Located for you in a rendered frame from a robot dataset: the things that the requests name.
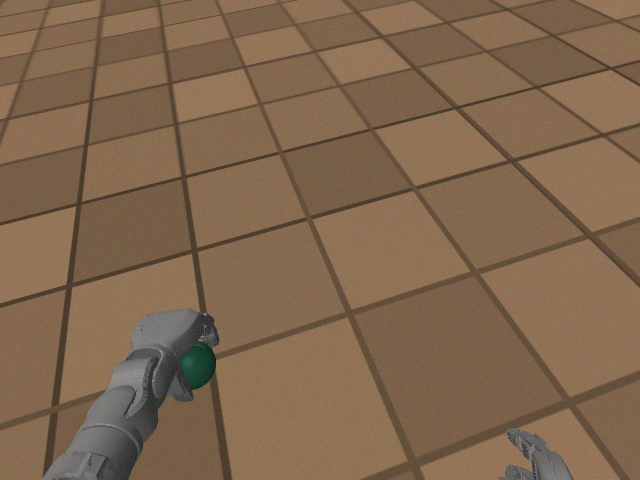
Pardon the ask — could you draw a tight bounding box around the ball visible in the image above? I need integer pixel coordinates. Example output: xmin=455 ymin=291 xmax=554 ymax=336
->
xmin=179 ymin=341 xmax=216 ymax=390

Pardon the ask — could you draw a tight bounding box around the left robot arm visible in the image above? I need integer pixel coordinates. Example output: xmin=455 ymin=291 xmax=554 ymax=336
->
xmin=42 ymin=343 xmax=178 ymax=480

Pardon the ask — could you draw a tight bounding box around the left robot hand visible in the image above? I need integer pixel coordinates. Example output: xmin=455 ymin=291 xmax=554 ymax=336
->
xmin=130 ymin=309 xmax=219 ymax=402

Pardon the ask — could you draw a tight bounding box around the right robot hand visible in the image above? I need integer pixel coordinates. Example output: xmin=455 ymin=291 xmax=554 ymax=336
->
xmin=499 ymin=427 xmax=573 ymax=480

